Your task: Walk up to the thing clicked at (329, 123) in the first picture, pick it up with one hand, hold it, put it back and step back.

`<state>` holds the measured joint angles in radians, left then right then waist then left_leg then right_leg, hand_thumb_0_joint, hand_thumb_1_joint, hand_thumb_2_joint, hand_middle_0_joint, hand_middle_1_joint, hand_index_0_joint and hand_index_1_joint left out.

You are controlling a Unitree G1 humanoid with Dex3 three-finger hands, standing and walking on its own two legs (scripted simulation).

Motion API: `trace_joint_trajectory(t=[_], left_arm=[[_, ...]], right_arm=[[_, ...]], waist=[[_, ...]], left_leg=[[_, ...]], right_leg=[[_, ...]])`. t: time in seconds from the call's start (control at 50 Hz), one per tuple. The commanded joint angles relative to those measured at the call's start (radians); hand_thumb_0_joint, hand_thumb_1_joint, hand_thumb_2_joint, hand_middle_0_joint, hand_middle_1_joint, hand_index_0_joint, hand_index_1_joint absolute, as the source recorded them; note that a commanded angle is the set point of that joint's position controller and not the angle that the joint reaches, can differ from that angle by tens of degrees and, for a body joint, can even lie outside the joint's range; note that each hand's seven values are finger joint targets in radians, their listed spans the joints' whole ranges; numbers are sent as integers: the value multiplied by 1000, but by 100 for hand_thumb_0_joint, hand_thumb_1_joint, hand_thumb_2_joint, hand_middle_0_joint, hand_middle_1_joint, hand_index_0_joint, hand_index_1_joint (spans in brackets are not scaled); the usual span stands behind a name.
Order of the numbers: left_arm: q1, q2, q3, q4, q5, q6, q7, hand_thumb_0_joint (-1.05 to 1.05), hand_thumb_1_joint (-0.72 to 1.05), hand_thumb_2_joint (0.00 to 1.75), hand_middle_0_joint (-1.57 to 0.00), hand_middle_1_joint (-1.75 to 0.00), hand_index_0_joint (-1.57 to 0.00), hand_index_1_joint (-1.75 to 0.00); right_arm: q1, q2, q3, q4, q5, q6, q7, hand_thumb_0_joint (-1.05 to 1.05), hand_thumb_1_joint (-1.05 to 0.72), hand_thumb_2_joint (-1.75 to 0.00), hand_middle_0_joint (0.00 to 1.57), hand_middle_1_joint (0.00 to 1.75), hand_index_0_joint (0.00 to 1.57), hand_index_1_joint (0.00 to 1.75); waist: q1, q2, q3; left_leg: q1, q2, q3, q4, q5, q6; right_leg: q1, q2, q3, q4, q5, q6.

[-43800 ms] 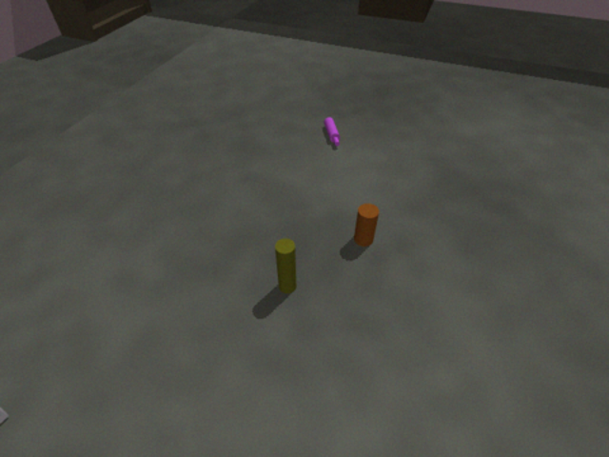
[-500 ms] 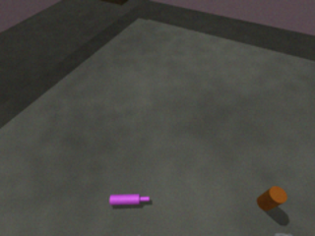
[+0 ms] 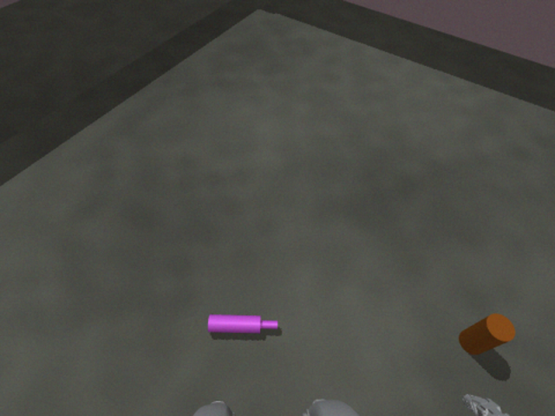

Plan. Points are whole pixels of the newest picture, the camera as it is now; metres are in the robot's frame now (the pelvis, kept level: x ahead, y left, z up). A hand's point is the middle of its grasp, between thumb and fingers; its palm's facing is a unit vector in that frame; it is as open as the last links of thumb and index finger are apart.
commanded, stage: walk up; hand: left
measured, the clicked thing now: (243, 324) +0.46 +0.10 -0.72
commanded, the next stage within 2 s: stand in 1.70 s
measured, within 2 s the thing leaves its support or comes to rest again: neither
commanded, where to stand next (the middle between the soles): +0.04 -0.06 m, yaw -1 degrees
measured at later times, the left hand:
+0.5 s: hand out of the picture +0.04 +0.22 -0.14, palm faces -0.03 -0.92 -0.38, open 7.3 cm
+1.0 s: hand out of the picture +0.07 +0.21 -0.12, palm faces -0.01 -0.93 -0.36, open 7.3 cm
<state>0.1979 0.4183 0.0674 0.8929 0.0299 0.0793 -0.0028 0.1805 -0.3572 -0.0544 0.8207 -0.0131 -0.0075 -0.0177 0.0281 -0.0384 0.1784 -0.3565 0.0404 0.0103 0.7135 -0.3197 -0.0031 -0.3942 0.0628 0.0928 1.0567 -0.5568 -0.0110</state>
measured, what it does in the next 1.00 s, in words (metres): steps on the spot: right foot, then left foot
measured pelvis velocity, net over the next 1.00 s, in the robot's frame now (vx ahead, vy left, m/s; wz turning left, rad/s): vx -0.03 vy -0.05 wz -0.03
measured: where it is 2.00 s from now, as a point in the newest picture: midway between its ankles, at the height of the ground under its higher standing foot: outside the picture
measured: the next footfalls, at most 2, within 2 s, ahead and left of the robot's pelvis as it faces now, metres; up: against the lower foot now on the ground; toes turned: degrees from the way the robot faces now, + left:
right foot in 0.16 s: +0.00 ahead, -0.18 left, +0.00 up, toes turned -2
left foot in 0.48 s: +0.02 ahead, +0.07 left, +0.00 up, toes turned -2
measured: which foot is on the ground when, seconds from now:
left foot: down 0.00-0.18, up 0.20-0.46, down 0.48-1.00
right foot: up 0.00-0.14, down 0.16-1.00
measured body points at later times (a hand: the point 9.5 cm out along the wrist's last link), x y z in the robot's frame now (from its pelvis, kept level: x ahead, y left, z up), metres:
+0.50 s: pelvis -0.03 -0.05 +0.00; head +0.00 -0.05 +0.45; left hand +0.04 +0.27 -0.11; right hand +0.01 -0.38 -0.12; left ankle -0.01 +0.07 -0.72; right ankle -0.05 -0.16 -0.72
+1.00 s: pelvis -0.03 -0.05 +0.02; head -0.02 -0.06 +0.47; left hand +0.07 +0.25 -0.09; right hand +0.07 -0.35 -0.10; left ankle -0.01 +0.07 -0.72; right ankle -0.04 -0.17 -0.72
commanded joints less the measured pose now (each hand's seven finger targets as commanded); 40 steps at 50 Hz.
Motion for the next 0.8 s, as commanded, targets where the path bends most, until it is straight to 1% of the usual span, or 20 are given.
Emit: trace_joint_trajectory(t=[0.0,0.06,0.12,0.14,0.16,0.18,0.2,0.26,0.3,0.38,0.42,0.46,0.48,0.5,0.52,0.54,0.6,0.64,0.7,0.78], left_arm=[[2,209,79,-116,19,-26,-13,0,90,90,-20,-30,-20,-30],[69,187,83,-109,11,-33,-30,0,90,90,-20,-30,-20,-30],[180,168,92,-60,9,-46,-38,0,90,90,-20,-30,-20,-30],[230,190,102,-46,13,-57,-32,0,90,90,-20,-30,-20,-30],[214,283,117,-71,25,-71,-24,0,90,90,-20,-30,-20,-30],[94,321,111,-117,27,-81,-20,0,90,90,-20,-30,-20,-30],[17,347,107,-130,25,-77,-16,0,90,90,-20,-30,-20,-30],[-34,236,87,-126,15,-91,-7,0,90,90,-20,-30,-20,-30],[-4,244,85,-117,13,-101,-5,0,90,90,-20,-30,-20,-30],[64,235,74,-100,4,-111,-3,0,90,90,-20,-30,-20,-30],[41,232,61,-106,-9,-110,-4,0,90,90,-20,-30,-20,-30],[-9,190,39,-115,-31,-105,-3,0,90,90,-20,-30,-20,-30],[-17,145,24,-131,-39,-107,-1,0,90,90,-20,-30,-20,-30],[-18,112,16,-119,-46,-101,0,0,90,90,-20,-30,-20,-30],[-8,165,32,-83,-39,-94,9,0,90,90,-20,-30,-20,-30],[14,170,27,-70,-32,-99,10,0,90,90,-20,-30,-20,-30],[20,173,26,-35,-26,-118,2,0,90,90,-20,-30,-20,-30],[5,203,26,-21,-25,-126,8,0,90,90,-20,-30,-20,-30],[-82,186,9,-12,-26,-120,0,0,90,90,-20,-30,-20,-30],[-89,178,1,35,-23,-132,2,0,90,90,-20,-30,-20,-30]], right_arm=[[126,-355,-115,-56,-3,-30,-44,0,-90,-90,20,30,20,30],[52,-362,-107,-92,-9,-33,-42,0,-90,-90,20,30,20,30],[-32,-339,-88,-110,-15,-17,-25,0,-90,-90,20,30,20,30],[-23,-292,-73,-105,-12,-6,-24,0,-90,-90,20,30,20,30],[-25,-215,-46,-126,-1,-1,-26,0,-90,-90,20,30,20,30],[-49,-241,-52,-109,-4,4,-40,0,-90,-90,20,30,20,30],[-51,-296,-70,-83,-6,-5,-43,0,-90,-90,20,30,20,30],[53,-268,-53,2,15,-18,-25,0,-90,-90,20,30,20,30],[73,-252,-40,14,11,-24,-19,0,-90,-90,20,30,20,30],[38,-242,-28,13,-1,-39,-9,0,-90,-90,20,30,20,30],[62,-230,-27,21,-1,-50,-7,0,-90,-90,20,30,20,30],[131,-226,-33,52,-6,-65,-10,0,-90,-90,20,30,20,30],[148,-273,-44,51,-14,-72,-14,0,-90,-90,20,30,20,30],[92,-320,-47,30,-14,-75,-12,0,-90,-90,20,30,20,30],[54,-336,-47,26,-3,-71,-4,0,-90,-90,20,30,20,30],[20,-322,-42,26,-2,-67,1,0,-90,-90,20,30,20,30],[-29,-247,-12,18,7,-53,4,0,-90,-90,20,30,20,30],[-18,-225,-5,40,19,-44,8,0,-90,-90,20,30,20,30],[-2,-224,-7,79,4,-33,14,0,-90,-90,20,30,20,30],[-60,-214,5,91,11,-43,21,0,-90,-90,20,30,20,30]], waist=[[-57,152,-187],[-19,230,-210],[40,236,-216],[67,124,-209],[72,-195,-144],[41,-81,-94],[27,-73,-56],[-18,-50,-46],[-12,-111,-86],[23,-128,-131],[-5,-106,-161],[-53,-66,-216],[-57,47,-268],[-32,131,-257],[-19,137,-223],[0,137,-202],[11,114,-173],[-1,83,-175],[-39,78,-117],[-21,17,-152]], left_leg=[[224,339,-360,-186,472,274],[113,318,-294,-175,347,254],[-112,190,-150,-103,39,158],[-192,122,-93,52,-75,107],[-349,-26,15,287,-257,32],[-296,-41,-104,372,-291,9],[-185,-13,-143,403,-284,14],[-187,-23,-131,361,-175,20],[-160,-14,-102,272,-185,7],[-110,-15,-47,59,-201,7],[16,-38,-19,-86,-113,19],[209,-38,-43,-271,136,46],[313,75,-230,-303,288,99],[307,229,-447,-311,345,186],[185,297,-463,-292,295,278],[143,284,-421,-281,293,275],[67,100,-175,-218,286,98],[29,30,-124,-179,185,40],[137,30,-151,-293,-78,56],[132,49,-134,-285,137,60]], right_leg=[[-95,-56,31,-47,-16,-10],[20,-78,-40,-139,17,-22],[277,-30,-130,-407,153,-39],[345,-53,-30,-527,113,-42],[271,-271,404,-728,0,-108],[80,-395,554,-796,-150,-208],[-59,-431,589,-817,-168,-255],[78,-261,244,-675,125,-168],[128,-272,245,-662,147,-198],[240,-300,221,-603,433,-217],[210,-295,175,-541,612,-200],[145,-252,98,-422,743,-130],[65,-182,38,-308,671,-67],[-10,-73,-43,-276,375,-11],[74,-75,-53,-276,19,-18],[115,-91,-37,-332,3,-29],[234,-118,7,-546,378,-49],[255,-199,113,-616,423,-90],[75,-195,103,-641,171,-81],[185,-174,55,-664,368,-55]])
